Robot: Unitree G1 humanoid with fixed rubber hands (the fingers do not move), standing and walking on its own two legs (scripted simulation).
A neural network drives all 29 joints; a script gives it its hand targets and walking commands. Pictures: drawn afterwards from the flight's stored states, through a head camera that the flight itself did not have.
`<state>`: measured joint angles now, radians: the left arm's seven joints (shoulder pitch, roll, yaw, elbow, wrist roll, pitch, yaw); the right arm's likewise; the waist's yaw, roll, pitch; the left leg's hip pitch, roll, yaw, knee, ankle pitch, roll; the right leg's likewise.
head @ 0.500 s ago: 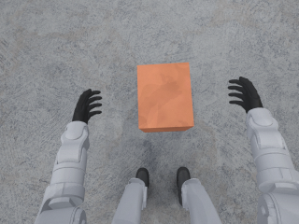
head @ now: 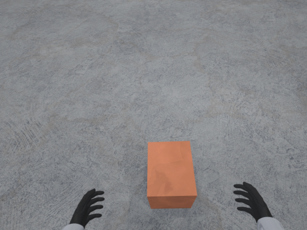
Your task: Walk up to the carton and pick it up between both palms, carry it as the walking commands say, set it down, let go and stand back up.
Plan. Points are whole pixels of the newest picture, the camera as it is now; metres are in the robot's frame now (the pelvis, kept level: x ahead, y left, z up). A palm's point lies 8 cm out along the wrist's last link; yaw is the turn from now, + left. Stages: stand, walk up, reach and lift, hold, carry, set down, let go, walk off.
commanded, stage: let go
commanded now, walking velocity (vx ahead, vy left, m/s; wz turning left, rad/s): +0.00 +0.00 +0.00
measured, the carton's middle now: (169, 175) +0.48 -0.01 -0.63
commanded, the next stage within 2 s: stand in 0.50 s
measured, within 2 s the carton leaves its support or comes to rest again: neither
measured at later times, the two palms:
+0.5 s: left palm (78, 224) +0.16 +0.23 -0.06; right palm (271, 228) +0.16 -0.23 -0.06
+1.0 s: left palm out of the picture +0.14 +0.26 -0.12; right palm out of the picture +0.11 -0.26 -0.11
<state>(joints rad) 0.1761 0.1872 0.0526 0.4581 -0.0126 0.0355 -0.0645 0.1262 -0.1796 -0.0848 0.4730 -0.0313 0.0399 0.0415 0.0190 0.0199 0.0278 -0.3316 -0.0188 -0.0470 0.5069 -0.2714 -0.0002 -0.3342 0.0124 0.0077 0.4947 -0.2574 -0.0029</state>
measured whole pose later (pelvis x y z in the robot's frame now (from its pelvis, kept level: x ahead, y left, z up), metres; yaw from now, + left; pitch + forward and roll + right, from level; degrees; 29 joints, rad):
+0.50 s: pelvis +0.00 +0.00 +0.00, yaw +0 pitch -8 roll +0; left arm 0.22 0.21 0.03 0.39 0.02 0.20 -0.06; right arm 0.22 -0.19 -0.06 0.40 -0.03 0.15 0.06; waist 0.00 0.00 0.15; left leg -0.03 -0.01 -0.04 0.46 -0.29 0.00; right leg -0.03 0.02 0.01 0.45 -0.28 -0.01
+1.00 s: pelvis +0.06 +0.00 -0.01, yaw -3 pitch +4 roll +0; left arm 0.33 0.26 0.01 0.83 0.02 -0.05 0.02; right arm 0.36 -0.25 -0.01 0.77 -0.01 -0.04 -0.03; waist -0.01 -0.01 -0.11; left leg -0.21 -0.01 0.00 0.55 -0.40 0.01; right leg -0.24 0.03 0.05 0.55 -0.38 0.00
